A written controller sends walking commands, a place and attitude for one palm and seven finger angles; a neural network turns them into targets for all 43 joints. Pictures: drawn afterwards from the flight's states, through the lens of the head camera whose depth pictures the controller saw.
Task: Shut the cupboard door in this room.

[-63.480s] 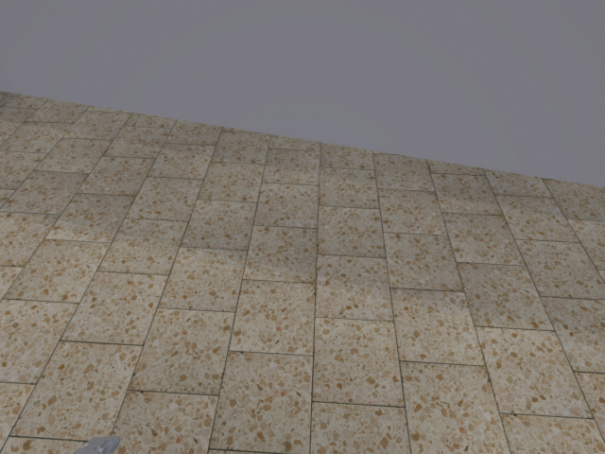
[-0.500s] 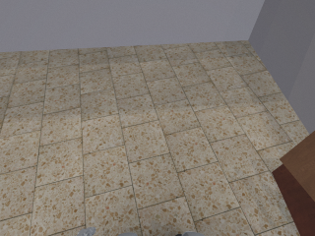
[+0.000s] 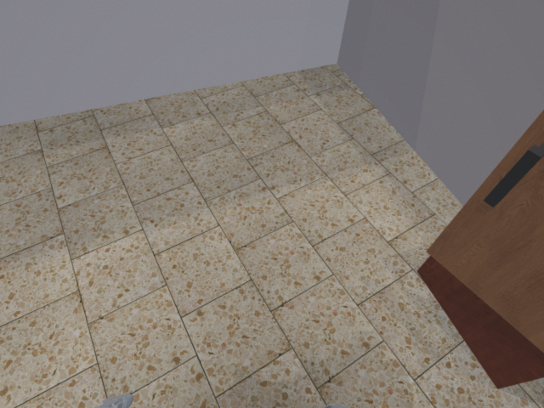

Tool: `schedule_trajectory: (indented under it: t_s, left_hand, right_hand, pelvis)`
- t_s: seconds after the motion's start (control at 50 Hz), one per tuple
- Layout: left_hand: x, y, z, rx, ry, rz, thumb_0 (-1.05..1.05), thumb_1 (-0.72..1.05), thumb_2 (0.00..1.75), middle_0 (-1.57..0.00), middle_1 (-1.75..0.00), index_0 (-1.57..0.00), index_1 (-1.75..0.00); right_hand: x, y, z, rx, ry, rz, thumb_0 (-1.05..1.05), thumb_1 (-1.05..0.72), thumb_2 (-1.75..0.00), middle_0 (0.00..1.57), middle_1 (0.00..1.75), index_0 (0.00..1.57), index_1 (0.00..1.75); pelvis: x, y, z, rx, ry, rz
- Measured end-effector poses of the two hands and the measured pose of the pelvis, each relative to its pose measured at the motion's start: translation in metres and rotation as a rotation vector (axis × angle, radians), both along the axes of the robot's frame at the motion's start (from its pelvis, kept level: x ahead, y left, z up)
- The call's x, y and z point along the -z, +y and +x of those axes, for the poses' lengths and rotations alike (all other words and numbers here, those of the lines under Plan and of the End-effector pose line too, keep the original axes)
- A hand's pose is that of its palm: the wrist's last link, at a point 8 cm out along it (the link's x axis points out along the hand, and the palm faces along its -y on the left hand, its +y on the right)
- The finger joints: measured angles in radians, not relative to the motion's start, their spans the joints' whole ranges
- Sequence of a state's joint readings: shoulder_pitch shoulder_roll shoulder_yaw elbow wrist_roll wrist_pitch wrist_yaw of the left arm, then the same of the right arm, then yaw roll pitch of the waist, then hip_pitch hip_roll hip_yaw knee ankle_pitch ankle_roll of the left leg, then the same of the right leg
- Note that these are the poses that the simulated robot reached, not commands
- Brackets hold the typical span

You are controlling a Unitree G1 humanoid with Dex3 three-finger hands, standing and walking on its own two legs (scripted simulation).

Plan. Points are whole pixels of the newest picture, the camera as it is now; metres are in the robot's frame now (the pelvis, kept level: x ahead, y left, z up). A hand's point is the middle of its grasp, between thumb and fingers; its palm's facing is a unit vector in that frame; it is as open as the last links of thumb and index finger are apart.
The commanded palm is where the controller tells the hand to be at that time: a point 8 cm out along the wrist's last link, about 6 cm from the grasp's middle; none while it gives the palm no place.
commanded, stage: turn to face it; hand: left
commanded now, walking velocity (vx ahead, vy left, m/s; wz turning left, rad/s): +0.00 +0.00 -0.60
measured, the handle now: (517, 173) +0.57 -0.46 -0.02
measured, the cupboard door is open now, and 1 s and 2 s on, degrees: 17 17 17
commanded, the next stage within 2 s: take the last steps up to it in 1.30 s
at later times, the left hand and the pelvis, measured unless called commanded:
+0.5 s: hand (166, 375) +0.18 +0.20 -0.17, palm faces -0.25 -0.95 -0.20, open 7.4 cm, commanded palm none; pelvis +0.04 +0.02 +0.00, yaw -17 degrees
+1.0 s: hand (214, 341) +0.24 +0.12 -0.16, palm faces -0.53 -0.81 -0.24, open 7.4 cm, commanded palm none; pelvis +0.06 +0.00 +0.00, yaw -34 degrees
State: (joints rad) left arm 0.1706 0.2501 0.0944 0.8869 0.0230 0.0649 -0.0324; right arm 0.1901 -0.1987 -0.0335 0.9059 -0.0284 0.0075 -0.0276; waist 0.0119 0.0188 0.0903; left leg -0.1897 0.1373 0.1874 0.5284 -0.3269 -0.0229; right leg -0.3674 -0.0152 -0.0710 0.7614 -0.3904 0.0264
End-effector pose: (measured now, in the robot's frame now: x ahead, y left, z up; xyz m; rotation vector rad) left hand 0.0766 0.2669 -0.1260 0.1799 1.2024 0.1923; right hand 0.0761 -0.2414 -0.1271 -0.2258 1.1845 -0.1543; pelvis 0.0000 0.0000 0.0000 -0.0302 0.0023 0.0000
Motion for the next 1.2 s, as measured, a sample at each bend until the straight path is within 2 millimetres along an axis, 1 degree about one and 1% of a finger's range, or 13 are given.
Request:
schedule_trajectory:
  t_s: [0.08,0.12,0.18,0.3,0.4,0.5,0.6,0.72,0.78,0.88,0.98,1.08,1.2]
  left_hand:
    - [0.002,-0.013,0.035,0.082,-0.052,0.04,0.01,0.91,0.9,-0.2,-0.3,-0.19,-0.3]
    - [-0.001,-0.02,0.042,0.106,-0.059,0.046,0.01,0.91,0.9,-0.2,-0.3,-0.2,-0.3]
    - [-0.003,-0.028,0.046,0.131,-0.037,0.044,0.0,0.91,0.9,-0.2,-0.3,-0.2,-0.3]
    - [0.004,-0.032,0.056,0.2,0.021,0.005,0.01,0.9,0.9,-0.21,-0.3,-0.2,-0.3]
    - [0.022,-0.021,0.079,0.242,0.039,-0.033,0.01,0.9,0.9,-0.21,-0.3,-0.2,-0.3]
    - [0.017,-0.018,0.112,0.305,0.027,-0.038,0.01,0.91,0.9,-0.21,-0.3,-0.2,-0.3]
    - [0.004,-0.032,0.144,0.38,-0.003,-0.032,0.01,0.91,0.9,-0.2,-0.3,-0.2,-0.3]
    - [-0.003,-0.071,0.178,0.508,-0.064,0.005,0.01,0.91,0.9,-0.2,-0.3,-0.19,-0.3]
    - [-0.004,-0.087,0.183,0.551,-0.088,0.028,0.01,0.91,0.9,-0.2,-0.3,-0.2,-0.3]
    - [-0.008,-0.098,0.178,0.587,-0.045,0.033,0.0,0.91,0.9,-0.2,-0.3,-0.2,-0.3]
    - [0.0,-0.1,0.182,0.623,-0.001,0.01,0.01,0.9,0.9,-0.21,-0.3,-0.2,-0.3]
    - [0.02,-0.097,0.202,0.647,0.029,-0.018,0.01,0.9,0.9,-0.21,-0.3,-0.2,-0.3]
    - [0.011,-0.112,0.221,0.698,0.033,-0.025,0.01,0.91,0.9,-0.2,-0.3,-0.2,-0.3]
  right_hand:
    - [0.02,-0.027,-0.014,0.076,0.028,0.005,0.0,-0.9,-0.9,0.2,0.3,0.2,0.3]
    - [0.023,-0.036,-0.018,0.105,0.054,-0.009,0.0,-0.9,-0.9,0.2,0.3,0.2,0.29]
    - [0.015,-0.043,-0.018,0.136,0.053,-0.023,0.0,-0.91,-0.9,0.2,0.3,0.2,0.29]
    - [-0.002,-0.037,-0.011,0.184,-0.002,-0.035,0.0,-0.91,-0.9,0.2,0.3,0.2,0.29]
    - [-0.006,-0.019,-0.013,0.226,-0.042,-0.068,0.0,-0.91,-0.9,0.2,0.3,0.2,0.29]
    - [-0.014,0.001,-0.038,0.265,0.008,-0.063,0.0,-0.91,-0.9,0.2,0.3,0.2,0.29]
    - [-0.013,0.008,-0.069,0.349,0.064,-0.033,0.0,-0.9,-0.9,0.2,0.3,0.2,0.3]
    - [0.011,-0.004,-0.109,0.477,0.088,0.014,0.0,-0.9,-0.9,0.2,0.3,0.2,0.3]
    - [0.024,-0.015,-0.123,0.531,0.109,0.019,0.0,-0.9,-0.9,0.2,0.3,0.2,0.3]
    - [0.012,-0.025,-0.118,0.578,0.07,0.001,0.0,-0.91,-0.9,0.2,0.3,0.2,0.29]
    - [0.0,-0.024,-0.101,0.607,0.006,-0.022,0.0,-0.91,-0.9,0.2,0.3,0.2,0.29]
    - [-0.003,-0.01,-0.094,0.629,-0.023,-0.064,0.0,-0.91,-0.9,0.2,0.3,0.2,0.29]
    - [-0.009,0.015,-0.113,0.667,0.048,-0.029,0.0,-0.9,-0.9,0.2,0.3,0.2,0.29]
  pelvis:
    - [0.015,-0.012,0.008,0.047,0.005,0.017]
    - [0.014,-0.012,0.008,0.065,0.002,0.011]
    - [0.008,-0.011,0.011,0.1,0.003,0.02]
    - [0.002,-0.003,0.021,0.167,0.015,0.032]
    - [0.011,0.016,0.034,0.232,0.027,0.016]
    - [0.002,0.02,0.039,0.294,0.021,0.004]
    - [-0.004,0.017,0.043,0.358,0.02,-0.008]
    - [0.008,-0.001,0.042,0.438,0.009,0.012]
    - [0.014,-0.005,0.041,0.473,0.006,0.013]
    - [0.004,-0.006,0.045,0.524,0.0,0.031]
    - [0.002,-0.002,0.055,0.579,0.006,0.04]
    - [0.011,0.006,0.07,0.633,0.018,0.026]
    - [-0.001,0.002,0.074,0.683,0.02,0.015]
